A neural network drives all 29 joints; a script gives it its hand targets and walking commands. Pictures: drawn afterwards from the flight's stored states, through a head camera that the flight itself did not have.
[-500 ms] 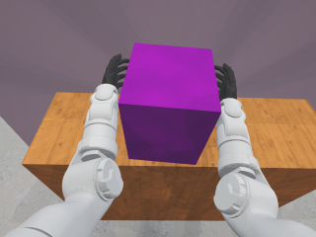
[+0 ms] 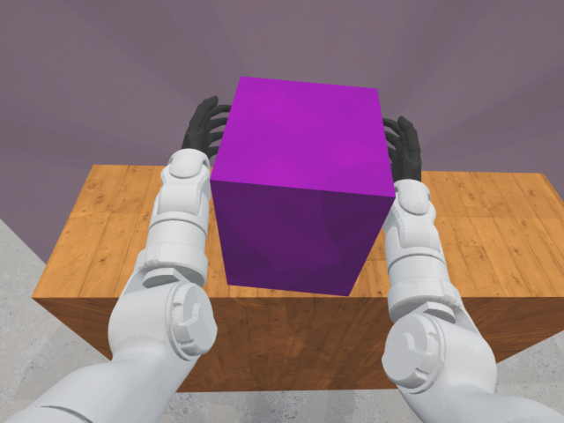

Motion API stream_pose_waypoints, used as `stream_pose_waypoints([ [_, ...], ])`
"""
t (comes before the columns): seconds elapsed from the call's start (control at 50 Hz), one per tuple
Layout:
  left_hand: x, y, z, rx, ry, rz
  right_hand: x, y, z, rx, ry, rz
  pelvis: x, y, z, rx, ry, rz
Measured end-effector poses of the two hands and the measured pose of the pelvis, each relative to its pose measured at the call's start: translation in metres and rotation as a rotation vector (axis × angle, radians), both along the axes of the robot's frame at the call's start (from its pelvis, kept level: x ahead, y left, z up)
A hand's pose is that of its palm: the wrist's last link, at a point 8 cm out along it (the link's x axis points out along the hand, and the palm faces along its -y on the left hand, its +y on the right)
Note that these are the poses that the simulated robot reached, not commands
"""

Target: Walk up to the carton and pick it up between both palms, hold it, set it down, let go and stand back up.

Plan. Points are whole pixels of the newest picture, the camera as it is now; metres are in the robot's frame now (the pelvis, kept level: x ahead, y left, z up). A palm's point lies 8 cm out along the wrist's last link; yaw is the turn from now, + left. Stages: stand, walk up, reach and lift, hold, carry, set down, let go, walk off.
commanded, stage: reach and lift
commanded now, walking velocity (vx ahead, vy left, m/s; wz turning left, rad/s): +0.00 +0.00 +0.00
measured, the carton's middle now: (297, 192) +0.42 -0.03 +0.08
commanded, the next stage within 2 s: none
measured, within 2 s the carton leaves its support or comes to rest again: leaves its support in 1.20 s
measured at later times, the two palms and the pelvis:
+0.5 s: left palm (196, 153) +0.44 +0.12 +0.14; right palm (403, 176) +0.39 -0.17 +0.13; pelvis +0.00 -0.01 +0.00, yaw +1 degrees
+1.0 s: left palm (197, 159) +0.42 +0.12 +0.14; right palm (407, 182) +0.38 -0.17 +0.13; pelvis +0.00 -0.01 +0.00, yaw +1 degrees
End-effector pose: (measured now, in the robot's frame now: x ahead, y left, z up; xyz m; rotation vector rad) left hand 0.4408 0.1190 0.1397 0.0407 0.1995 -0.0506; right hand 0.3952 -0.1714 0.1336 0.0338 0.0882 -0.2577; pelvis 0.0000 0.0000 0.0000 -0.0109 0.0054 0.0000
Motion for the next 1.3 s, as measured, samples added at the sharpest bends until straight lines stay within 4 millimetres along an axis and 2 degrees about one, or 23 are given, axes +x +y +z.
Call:
stream_pose_waypoints([
  [0.76,-0.007,0.001,0.001,0.028,-0.004,0.018,-0.001,0.001,-0.001,0.004,-0.015,0.008,0.000,-0.008,0.000,0.000,0.006,0.016],
  [1.12,-0.029,-0.004,0.004,0.048,0.024,0.036,-0.020,-0.004,0.002,0.006,0.011,0.014,-0.011,-0.007,0.000,-0.004,-0.030,0.014],
  [1.3,-0.045,0.001,0.013,0.043,0.046,0.059,-0.030,0.000,0.016,0.024,0.027,0.033,-0.023,-0.005,0.000,-0.003,-0.045,0.008],
])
